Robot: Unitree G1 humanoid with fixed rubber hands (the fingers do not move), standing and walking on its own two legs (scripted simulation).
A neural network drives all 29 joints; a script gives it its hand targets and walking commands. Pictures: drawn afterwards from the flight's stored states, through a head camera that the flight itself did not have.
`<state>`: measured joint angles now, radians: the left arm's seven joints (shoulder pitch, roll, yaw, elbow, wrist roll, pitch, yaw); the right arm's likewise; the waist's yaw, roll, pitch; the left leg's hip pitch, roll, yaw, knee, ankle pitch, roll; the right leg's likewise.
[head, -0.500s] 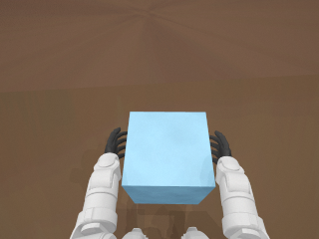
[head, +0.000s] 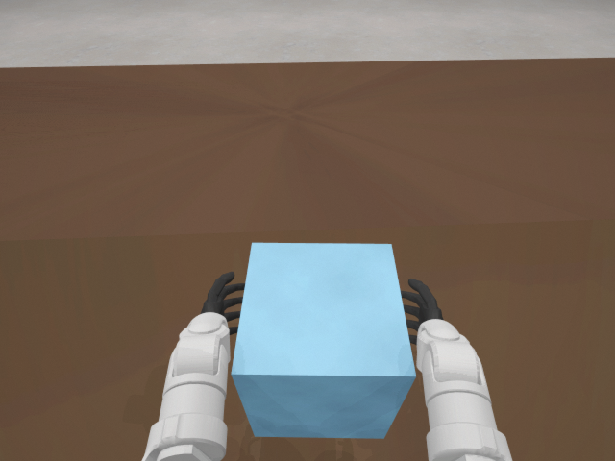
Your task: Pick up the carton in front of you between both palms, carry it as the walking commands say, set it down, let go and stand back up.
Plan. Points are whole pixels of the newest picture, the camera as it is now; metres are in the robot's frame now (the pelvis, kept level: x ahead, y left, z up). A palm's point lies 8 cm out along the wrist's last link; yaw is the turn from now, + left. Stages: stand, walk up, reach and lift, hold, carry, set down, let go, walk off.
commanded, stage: reach and lift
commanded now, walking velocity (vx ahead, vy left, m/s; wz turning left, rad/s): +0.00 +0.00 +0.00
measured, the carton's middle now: (320, 344) +0.31 +0.00 -0.05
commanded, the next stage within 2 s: hold in 0.84 s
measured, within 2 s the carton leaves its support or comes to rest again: neither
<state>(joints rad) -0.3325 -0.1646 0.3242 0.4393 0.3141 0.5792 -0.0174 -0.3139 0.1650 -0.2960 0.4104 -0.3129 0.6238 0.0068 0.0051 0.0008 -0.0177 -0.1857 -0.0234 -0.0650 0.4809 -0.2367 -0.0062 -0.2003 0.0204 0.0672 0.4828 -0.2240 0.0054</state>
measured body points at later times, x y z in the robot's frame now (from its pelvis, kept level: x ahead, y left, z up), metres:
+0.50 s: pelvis +0.02 -0.01 +0.01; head +0.00 -0.01 +0.46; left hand +0.32 +0.15 +0.03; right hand +0.32 -0.15 +0.03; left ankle +0.02 +0.12 -0.74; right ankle +0.03 -0.12 -0.74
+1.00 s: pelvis +0.01 +0.00 +0.01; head -0.03 +0.00 +0.45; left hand +0.31 +0.15 +0.05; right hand +0.31 -0.15 +0.05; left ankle +0.02 +0.12 -0.74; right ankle +0.03 -0.12 -0.74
